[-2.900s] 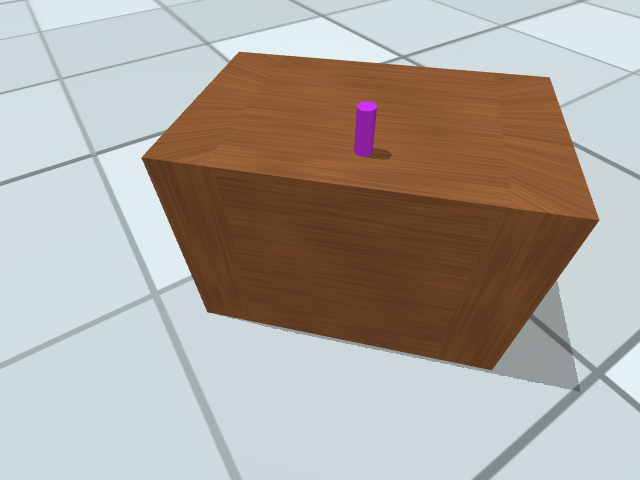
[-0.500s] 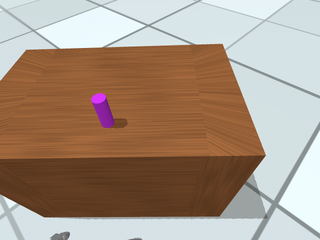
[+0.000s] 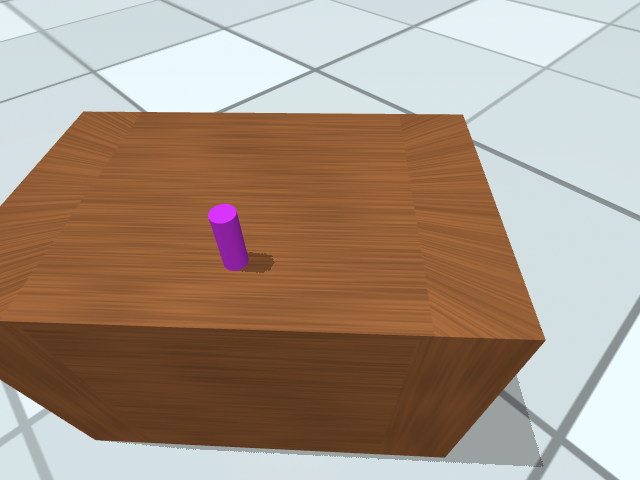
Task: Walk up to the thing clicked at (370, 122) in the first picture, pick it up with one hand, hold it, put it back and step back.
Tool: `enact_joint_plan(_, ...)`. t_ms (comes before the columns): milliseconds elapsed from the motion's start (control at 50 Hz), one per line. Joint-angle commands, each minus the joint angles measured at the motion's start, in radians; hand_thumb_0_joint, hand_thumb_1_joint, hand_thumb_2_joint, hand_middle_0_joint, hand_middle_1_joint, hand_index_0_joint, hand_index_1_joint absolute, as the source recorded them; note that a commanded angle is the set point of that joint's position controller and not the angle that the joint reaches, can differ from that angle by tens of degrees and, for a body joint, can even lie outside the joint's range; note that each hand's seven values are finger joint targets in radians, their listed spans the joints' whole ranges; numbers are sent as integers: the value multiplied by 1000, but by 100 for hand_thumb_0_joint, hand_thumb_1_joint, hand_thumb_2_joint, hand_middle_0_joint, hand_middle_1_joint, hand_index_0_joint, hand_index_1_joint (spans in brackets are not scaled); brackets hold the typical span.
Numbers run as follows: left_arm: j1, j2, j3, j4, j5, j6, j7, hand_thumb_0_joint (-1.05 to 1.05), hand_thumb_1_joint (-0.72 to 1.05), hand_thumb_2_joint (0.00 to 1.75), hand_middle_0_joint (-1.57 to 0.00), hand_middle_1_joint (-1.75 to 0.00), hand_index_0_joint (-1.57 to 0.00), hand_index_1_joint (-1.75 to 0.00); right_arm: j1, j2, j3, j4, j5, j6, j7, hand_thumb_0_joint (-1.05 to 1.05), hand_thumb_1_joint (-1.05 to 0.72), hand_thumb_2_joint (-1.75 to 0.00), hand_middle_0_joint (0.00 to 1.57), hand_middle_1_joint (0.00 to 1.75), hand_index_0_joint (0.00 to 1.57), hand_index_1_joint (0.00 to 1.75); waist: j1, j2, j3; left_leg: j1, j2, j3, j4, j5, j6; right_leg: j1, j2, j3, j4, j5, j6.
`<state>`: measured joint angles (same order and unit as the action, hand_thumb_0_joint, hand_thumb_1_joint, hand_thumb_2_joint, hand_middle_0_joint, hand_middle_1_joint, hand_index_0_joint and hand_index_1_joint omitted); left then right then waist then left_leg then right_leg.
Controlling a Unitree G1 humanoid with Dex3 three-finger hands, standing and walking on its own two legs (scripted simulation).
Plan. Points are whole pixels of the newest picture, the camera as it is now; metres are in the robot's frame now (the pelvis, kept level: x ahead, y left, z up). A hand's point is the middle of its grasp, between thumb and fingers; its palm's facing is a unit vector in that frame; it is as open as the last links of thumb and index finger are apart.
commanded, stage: walk up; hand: left
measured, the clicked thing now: (229, 238) +0.50 +0.20 -0.01
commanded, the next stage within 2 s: stand in 0.68 s
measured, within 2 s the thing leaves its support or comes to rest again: neither
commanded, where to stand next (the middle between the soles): +0.05 +0.00 m, yaw +1 degrees
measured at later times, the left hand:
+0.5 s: hand out of the picture +0.08 +0.26 -0.15, palm faces +0.00 -0.95 -0.32, open 7.3 cm
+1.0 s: hand out of the picture +0.08 +0.26 -0.15, palm faces -0.01 -0.94 -0.34, open 7.3 cm
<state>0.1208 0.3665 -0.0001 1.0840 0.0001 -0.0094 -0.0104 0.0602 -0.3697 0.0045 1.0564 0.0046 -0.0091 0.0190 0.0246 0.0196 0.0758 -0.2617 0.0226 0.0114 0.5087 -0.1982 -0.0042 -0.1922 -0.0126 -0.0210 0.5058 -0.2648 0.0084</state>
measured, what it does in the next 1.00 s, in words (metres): stands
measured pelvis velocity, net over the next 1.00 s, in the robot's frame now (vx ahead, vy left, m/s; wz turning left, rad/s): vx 0.03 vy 0.00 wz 0.01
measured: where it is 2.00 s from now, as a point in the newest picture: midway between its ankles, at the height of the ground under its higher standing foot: outside the picture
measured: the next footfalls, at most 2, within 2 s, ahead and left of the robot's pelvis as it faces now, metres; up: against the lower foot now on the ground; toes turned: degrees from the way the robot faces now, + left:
none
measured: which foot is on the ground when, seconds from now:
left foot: down 0.00-1.00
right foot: down 0.00-1.00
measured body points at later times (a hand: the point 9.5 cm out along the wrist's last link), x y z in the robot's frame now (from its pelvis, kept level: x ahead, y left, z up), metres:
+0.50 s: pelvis +0.01 +0.01 +0.01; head +0.01 +0.02 +0.46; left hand +0.08 +0.31 -0.12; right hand +0.09 -0.29 -0.12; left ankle +0.05 +0.12 -0.74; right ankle +0.01 -0.13 -0.74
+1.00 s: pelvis +0.03 +0.00 +0.01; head +0.03 +0.00 +0.46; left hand +0.08 +0.31 -0.12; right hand +0.11 -0.30 -0.12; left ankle +0.05 +0.12 -0.74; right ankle +0.01 -0.13 -0.74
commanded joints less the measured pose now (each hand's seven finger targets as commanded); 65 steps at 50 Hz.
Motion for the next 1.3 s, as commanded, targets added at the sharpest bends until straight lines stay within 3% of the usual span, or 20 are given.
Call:
enact_joint_plan(0,-85,209,43,-45,-4,-27,12,0,90,90,-20,-30,-20,-30,-37,-210,-40,-13,1,-25,-12,0,-90,-90,20,30,20,30,-21,-36,-95,100,103,-122,-150,73,39,-12,-118,125,-187,64,-39)
enact_joint_plan(160,-79,201,45,-4,-3,-18,9,0,90,90,-20,-30,-20,-30,-64,-203,-37,27,-3,-30,-15,0,-90,-90,20,30,20,30,-7,-8,-128,91,118,-135,-224,80,29,93,-114,86,-216,127,-28)
enact_joint_plan(220,-70,197,44,2,-3,-15,8,0,90,90,-20,-30,-20,-30,-71,-199,-38,28,-4,-29,-15,0,-90,-90,20,30,20,30,-4,3,-110,85,116,-139,-241,41,26,78,-112,85,-222,107,-26)
enact_joint_plan(340,-80,196,46,5,0,-17,10,0,90,90,-20,-30,-20,-30,-54,-192,-42,33,-6,-27,-17,0,-90,-90,20,30,20,30,-15,-4,-122,104,110,-121,-229,95,25,88,-118,84,-234,146,-23)
enact_joint_plan(440,-77,186,44,15,3,-14,11,0,90,90,-20,-30,-20,-30,-59,-193,-45,39,-7,-22,-17,0,-90,-90,20,30,20,30,-20,8,-87,75,118,-146,-262,-7,27,66,-110,78,-245,75,-25)
enact_joint_plan(620,-63,189,48,15,6,-18,12,0,90,90,-20,-30,-20,-30,-49,-192,-46,37,-7,-22,-17,0,-90,-90,20,30,20,30,-22,-8,-102,92,106,-134,-239,48,27,76,-117,81,-254,122,-22)
enact_joint_plan(660,-43,181,40,24,15,-23,14,0,90,90,-20,-30,-20,-30,-33,-191,-45,39,-14,-24,-17,0,-90,-90,20,30,20,30,-29,-17,-120,118,112,-134,-246,32,27,75,-125,82,-253,73,-20)
enact_joint_plan(740,-52,191,41,17,14,-27,15,0,90,90,-20,-30,-20,-30,-32,-193,-46,38,-16,-24,-18,0,-90,-90,20,30,20,30,-32,-17,-89,108,106,-131,-243,40,26,52,-126,85,-261,73,-20)
enact_joint_plan(820,-38,192,39,15,14,-29,16,0,90,90,-20,-30,-20,-30,-29,-188,-44,35,-13,-24,-17,0,-90,-90,20,30,20,30,-31,-25,-82,123,108,-130,-236,76,26,47,-126,84,-258,82,-18)
enact_joint_plan(900,-38,193,40,9,14,-28,17,0,90,90,-20,-30,-20,-30,-18,-191,-43,34,-15,-26,-19,0,-90,-90,20,30,20,30,-33,-21,-103,131,108,-120,-228,128,26,74,-129,81,-254,132,-19)
enact_joint_plan(940,-24,190,40,10,14,-31,19,0,90,90,-20,-30,-20,-30,-38,-194,-45,28,-13,-26,-20,0,-90,-90,20,30,20,30,-23,-29,-122,169,116,-117,-202,209,31,79,-133,81,-250,185,-15)
enact_joint_plan(1020,-32,196,43,4,12,-28,20,0,90,90,-20,-30,-20,-30,-26,-189,-41,30,-13,-26,-23,0,-90,-90,20,30,20,30,-27,-24,-123,171,118,-112,-204,244,27,97,-133,78,-240,219,-16)
enact_joint_plan(1120,-37,194,44,4,10,-23,20,0,90,90,-20,-30,-20,-30,-14,-188,-37,35,-12,-24,-25,0,-90,-90,20,30,20,30,-27,-19,-94,148,112,-110,-222,209,20,102,-128,75,-251,183,-15)
enact_joint_plan(1280,-38,188,44,-2,9,-24,21,0,90,90,-20,-30,-20,-30,-24,-194,-38,28,-11,-25,-27,0,-90,-90,20,30,20,30,-23,-26,-113,172,117,-104,-206,278,24,117,-132,73,-253,252,-13)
